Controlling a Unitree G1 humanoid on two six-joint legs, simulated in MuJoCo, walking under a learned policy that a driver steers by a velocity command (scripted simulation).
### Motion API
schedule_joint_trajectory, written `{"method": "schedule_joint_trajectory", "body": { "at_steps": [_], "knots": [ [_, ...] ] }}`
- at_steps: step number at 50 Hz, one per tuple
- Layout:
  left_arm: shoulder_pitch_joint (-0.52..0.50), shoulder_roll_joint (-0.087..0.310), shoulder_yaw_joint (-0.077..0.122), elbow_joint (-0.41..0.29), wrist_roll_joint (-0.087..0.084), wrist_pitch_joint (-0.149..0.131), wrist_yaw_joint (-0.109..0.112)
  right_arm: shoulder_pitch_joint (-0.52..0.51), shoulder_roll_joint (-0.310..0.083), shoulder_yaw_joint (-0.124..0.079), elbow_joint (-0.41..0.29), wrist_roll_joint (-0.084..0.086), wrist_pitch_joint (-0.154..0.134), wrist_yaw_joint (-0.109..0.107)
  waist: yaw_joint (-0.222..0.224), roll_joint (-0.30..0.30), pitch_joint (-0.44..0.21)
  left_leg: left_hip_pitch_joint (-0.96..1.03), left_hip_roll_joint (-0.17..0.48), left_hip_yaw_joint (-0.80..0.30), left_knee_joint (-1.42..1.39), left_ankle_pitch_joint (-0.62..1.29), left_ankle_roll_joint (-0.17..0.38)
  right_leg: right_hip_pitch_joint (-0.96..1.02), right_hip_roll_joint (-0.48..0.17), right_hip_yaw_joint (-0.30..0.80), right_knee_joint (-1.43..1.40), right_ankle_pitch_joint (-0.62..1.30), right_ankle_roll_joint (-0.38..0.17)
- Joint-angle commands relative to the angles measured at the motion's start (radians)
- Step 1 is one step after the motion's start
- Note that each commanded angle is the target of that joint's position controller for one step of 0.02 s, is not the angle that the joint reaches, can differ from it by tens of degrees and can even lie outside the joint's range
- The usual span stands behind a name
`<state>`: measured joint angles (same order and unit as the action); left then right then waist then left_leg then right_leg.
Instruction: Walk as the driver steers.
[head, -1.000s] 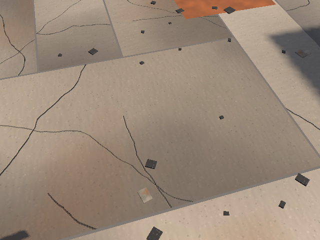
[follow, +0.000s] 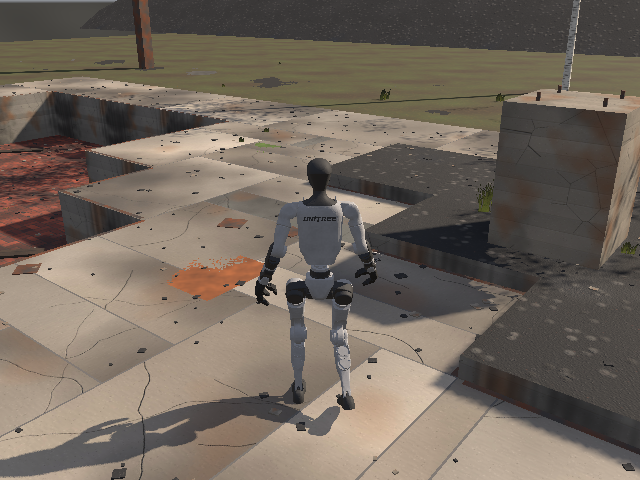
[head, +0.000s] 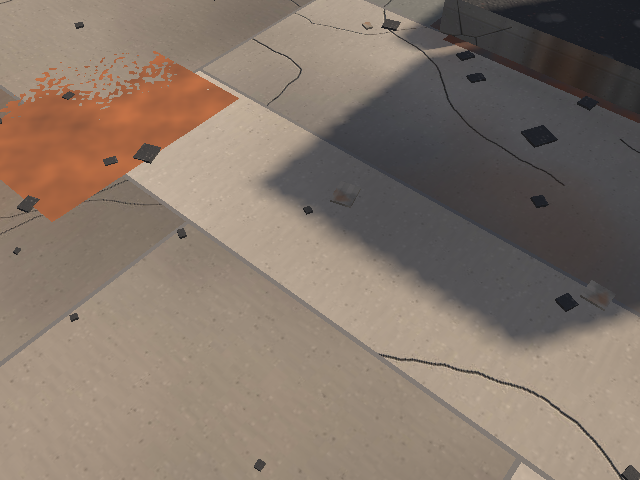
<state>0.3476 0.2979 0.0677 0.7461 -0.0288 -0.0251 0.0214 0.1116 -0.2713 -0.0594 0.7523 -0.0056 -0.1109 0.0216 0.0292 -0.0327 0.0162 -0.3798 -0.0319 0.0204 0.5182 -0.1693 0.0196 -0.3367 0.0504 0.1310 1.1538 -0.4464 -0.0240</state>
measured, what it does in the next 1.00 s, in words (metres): walks ahead: right foot, then left foot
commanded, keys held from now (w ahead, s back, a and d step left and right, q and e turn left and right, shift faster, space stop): w+e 0.24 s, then w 0.10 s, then w+q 0.66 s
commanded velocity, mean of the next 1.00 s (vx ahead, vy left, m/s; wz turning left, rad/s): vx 0.50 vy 0.00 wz -0.02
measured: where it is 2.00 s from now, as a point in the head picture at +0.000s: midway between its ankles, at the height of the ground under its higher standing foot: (350, 298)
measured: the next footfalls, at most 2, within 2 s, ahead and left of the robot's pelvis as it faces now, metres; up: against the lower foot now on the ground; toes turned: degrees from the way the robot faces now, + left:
right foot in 0.42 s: +0.36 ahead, -0.19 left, +0.00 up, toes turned -15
left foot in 0.94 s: +0.68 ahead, +0.02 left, +0.00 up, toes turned +5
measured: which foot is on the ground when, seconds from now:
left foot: down 0.00-0.42, up 0.44-0.92, down 0.94-1.00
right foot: up 0.00-0.40, down 0.42-0.96, up 0.98-1.00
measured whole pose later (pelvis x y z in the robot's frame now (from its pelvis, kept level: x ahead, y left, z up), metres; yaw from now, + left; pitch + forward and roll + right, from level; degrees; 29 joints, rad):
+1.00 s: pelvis +0.55 -0.06 -0.02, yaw +4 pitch +2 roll -1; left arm 0.28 0.28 0.07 0.84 -0.01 -0.05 0.02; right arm 0.10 -0.29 -0.07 0.73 0.03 -0.03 0.05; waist 0.02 0.01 0.07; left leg -0.51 -0.03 0.06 0.67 -0.19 0.11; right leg -0.11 -0.06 -0.12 0.95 -0.49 0.03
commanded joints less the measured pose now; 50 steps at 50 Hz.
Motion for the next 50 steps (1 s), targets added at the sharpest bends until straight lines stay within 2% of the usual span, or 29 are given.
{"method": "schedule_joint_trajectory", "body": {
  "at_steps": [1,3,5,9,12,14,16,18,19,20,21,22,23,24,25,26,28,30,32,37,40,42,44,45,46,47,48,49,50],
  "knots": [
    [-0.069,0.125,0.036,-0.110,0.009,-0.014,-0.005,0.085,-0.091,-0.023,-0.020,-0.010,0.004,-0.011,-0.063,0.129,-0.023,0.325,0.300,-0.352,-0.283,-0.061,0.140,-0.365,-0.139,0.017,0.067,0.113,0.008],
    [-0.058,0.080,0.029,-0.115,-0.002,-0.004,-0.013,0.090,-0.092,-0.025,-0.004,-0.004,-0.003,-0.013,-0.050,0.151,-0.016,0.281,0.280,-0.251,-0.325,0.019,0.146,-0.332,-0.158,-0.010,0.016,0.134,0.009],
    [-0.091,0.056,0.022,-0.138,0.002,0.004,-0.015,0.101,-0.120,-0.034,0.013,0.003,-0.010,-0.014,-0.049,0.127,0.000,0.275,0.294,-0.186,-0.356,0.096,0.167,-0.366,-0.171,-0.020,-0.046,0.168,0.018],
    [-0.158,0.043,0.013,-0.163,0.003,-0.001,-0.031,0.105,-0.157,-0.043,0.027,0.003,-0.002,-0.018,-0.062,0.101,0.007,0.312,0.284,-0.041,-0.373,0.226,0.162,-0.384,-0.174,-0.047,-0.233,0.354,0.026],
    [-0.260,0.024,0.003,-0.189,0.005,-0.010,-0.051,0.134,-0.175,-0.045,0.041,0.007,0.010,-0.024,-0.101,0.090,0.034,0.328,0.268,0.057,-0.371,0.258,0.137,-0.340,-0.155,-0.106,-0.393,0.471,0.015],
    [-0.319,0.011,-0.004,-0.211,0.005,-0.013,-0.061,0.184,-0.187,-0.046,0.063,0.017,0.020,-0.022,-0.121,0.079,0.055,0.359,0.282,0.075,-0.368,0.268,0.136,-0.316,-0.138,-0.128,-0.469,0.462,0.001],
    [-0.350,0.017,-0.004,-0.229,0.005,-0.015,-0.069,0.214,-0.203,-0.049,0.083,0.028,0.032,-0.018,-0.116,0.084,0.071,0.415,0.309,0.082,-0.347,0.336,0.133,-0.302,-0.117,-0.143,-0.523,0.398,-0.023],
    [-0.331,0.046,0.009,-0.235,0.015,-0.016,-0.071,0.220,-0.229,-0.053,0.098,0.040,0.043,-0.019,-0.075,0.110,0.045,0.457,0.325,0.094,-0.257,0.613,0.125,-0.209,-0.067,-0.177,-0.564,0.296,-0.060],
    [-0.257,0.077,0.026,-0.219,0.021,-0.015,-0.068,0.216,-0.241,-0.053,0.107,0.045,0.050,-0.020,-0.015,0.124,-0.005,0.458,0.319,0.105,-0.148,0.767,0.114,-0.088,-0.037,-0.195,-0.595,0.270,-0.083],
    [-0.099,0.119,0.051,-0.170,0.021,-0.015,-0.061,0.205,-0.230,-0.043,0.113,0.048,0.055,-0.023,0.077,0.111,-0.088,0.389,0.285,0.134,0.030,0.811,0.090,0.146,-0.008,-0.211,-0.664,0.346,-0.114],
    [0.074,0.186,0.076,-0.125,0.027,-0.008,-0.043,0.207,-0.183,-0.020,0.100,0.029,0.050,-0.024,0.150,0.056,-0.208,0.155,0.241,0.130,0.299,0.546,0.055,0.479,-0.128,-0.067,-0.618,0.404,-0.159],
    [0.094,0.287,0.083,-0.117,0.034,-0.012,-0.031,0.322,-0.044,0.027,0.068,0.009,0.031,-0.008,0.053,-0.201,-0.355,-0.228,0.051,0.079,0.685,-0.335,-0.009,0.780,-0.443,0.448,-0.687,0.296,-0.329],
    [0.116,0.202,0.063,-0.130,0.034,-0.021,-0.033,0.249,-0.148,0.002,0.089,0.043,0.010,-0.002,0.122,-0.105,-0.434,-0.293,0.038,-0.122,0.816,-0.436,-0.002,0.748,-0.474,0.580,-0.791,0.247,-0.341],
    [0.059,0.163,0.047,-0.115,0.036,-0.031,-0.035,0.151,-0.189,-0.015,0.046,0.072,0.003,0.000,0.113,-0.092,-0.256,-0.375,0.083,-0.118,0.829,-0.367,0.005,0.628,-0.432,0.385,-0.808,0.321,-0.287],
    [0.000,0.131,0.037,-0.104,0.030,-0.038,-0.036,0.119,-0.170,-0.011,0.039,0.062,0.001,-0.004,0.072,-0.055,-0.165,-0.361,0.132,-0.103,0.758,-0.277,0.006,0.495,-0.380,0.250,-0.825,0.388,-0.245],
    [-0.057,0.095,0.028,-0.100,0.032,-0.044,-0.039,0.111,-0.162,-0.015,0.046,0.042,0.008,-0.007,0.036,-0.046,-0.106,-0.329,0.158,-0.097,0.702,-0.216,-0.002,0.385,-0.343,0.162,-0.859,0.422,-0.221],
    [-0.117,0.056,0.021,-0.097,0.041,-0.063,-0.039,0.180,-0.132,-0.017,0.074,0.042,0.041,-0.009,-0.023,-0.062,-0.075,-0.216,0.184,-0.109,0.666,-0.128,-0.017,0.249,-0.313,0.061,-0.945,0.427,-0.205],
    [-0.136,0.062,0.025,-0.074,0.040,-0.084,-0.037,0.186,-0.092,-0.012,0.077,0.040,0.067,-0.014,-0.047,-0.037,-0.034,-0.217,0.186,-0.114,0.630,-0.087,-0.034,0.186,-0.316,-0.014,-1.004,0.460,-0.208],
    [-0.131,0.074,0.031,-0.050,0.049,-0.092,-0.028,0.141,-0.083,-0.012,0.059,0.036,0.076,-0.017,-0.045,-0.022,0.006,-0.274,0.184,-0.130,0.559,-0.003,-0.047,0.181,-0.309,-0.087,-1.032,0.478,-0.196],
    [-0.104,0.106,0.038,-0.012,0.044,-0.088,-0.011,0.006,-0.054,0.001,0.017,0.026,0.064,0.009,0.001,-0.008,0.052,-0.269,0.155,-0.065,0.262,0.250,-0.035,0.220,-0.277,-0.252,-1.053,0.498,-0.149],
    [-0.049,0.128,0.048,0.023,0.030,-0.072,-0.006,-0.082,-0.048,0.008,-0.026,0.024,0.064,0.026,0.037,0.007,0.083,-0.304,0.144,-0.029,0.164,0.234,-0.007,0.322,-0.311,-0.287,-1.027,0.528,-0.140],
    [-0.032,0.141,0.054,0.040,0.018,-0.055,-0.004,-0.115,-0.057,0.007,-0.056,0.024,0.065,0.038,0.039,-0.001,0.089,-0.329,0.132,-0.004,0.129,0.162,0.019,0.405,-0.336,-0.302,-0.979,0.603,-0.128],
    [-0.047,0.165,0.060,0.043,0.012,-0.038,0.001,-0.096,-0.079,-0.004,-0.073,0.025,0.067,0.047,0.009,-0.028,0.054,-0.265,0.086,0.047,0.116,0.063,0.055,0.453,-0.344,-0.328,-0.879,0.874,-0.105],
    [-0.057,0.181,0.064,0.040,0.009,-0.029,0.006,-0.051,-0.099,-0.015,-0.072,0.027,0.071,0.047,-0.022,-0.049,0.012,-0.189,0.047,0.081,0.126,0.007,0.076,0.465,-0.340,-0.338,-0.791,1.053,-0.091],
    [-0.072,0.190,0.065,0.036,0.007,-0.019,0.009,0.054,-0.132,-0.036,-0.052,0.031,0.074,0.044,-0.085,-0.055,-0.048,-0.055,0.002,0.105,0.116,-0.021,0.103,0.446,-0.324,-0.353,-0.640,1.167,-0.072],
    [-0.083,0.182,0.058,0.031,0.004,-0.016,0.013,0.213,-0.189,-0.069,-0.013,0.033,0.077,0.032,-0.171,-0.030,-0.132,0.189,-0.038,0.093,0.054,0.031,0.142,0.343,-0.281,-0.375,-0.416,1.110,-0.035],
    [-0.049,0.117,0.034,0.011,0.035,-0.027,0.013,0.327,-0.290,-0.099,0.007,0.036,0.089,0.008,-0.186,0.144,-0.217,0.474,0.132,-0.190,0.035,0.078,0.208,0.076,-0.217,-0.376,-0.088,0.628,0.017],
    [0.014,0.010,-0.001,-0.036,0.041,-0.061,-0.002,0.264,-0.343,-0.101,-0.027,0.035,0.078,0.010,-0.076,0.328,-0.340,0.751,0.348,-0.794,-0.142,-0.146,0.423,-0.323,0.016,-0.196,0.244,-0.134,0.075],
    [-0.098,0.108,0.014,-0.045,0.006,-0.099,-0.019,0.277,-0.253,-0.075,-0.043,0.029,0.067,0.018,-0.154,0.166,-0.361,0.762,0.358,-0.825,-0.239,-0.208,0.383,-0.428,-0.034,-0.017,0.280,-0.115,0.042]
  ]
}}
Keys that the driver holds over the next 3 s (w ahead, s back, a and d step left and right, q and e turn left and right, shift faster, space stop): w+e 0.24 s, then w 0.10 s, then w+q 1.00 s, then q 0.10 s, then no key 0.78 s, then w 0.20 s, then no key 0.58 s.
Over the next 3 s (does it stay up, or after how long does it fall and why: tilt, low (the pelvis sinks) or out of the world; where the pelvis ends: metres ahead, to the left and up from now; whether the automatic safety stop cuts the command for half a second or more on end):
stays up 1.04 0.04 0.00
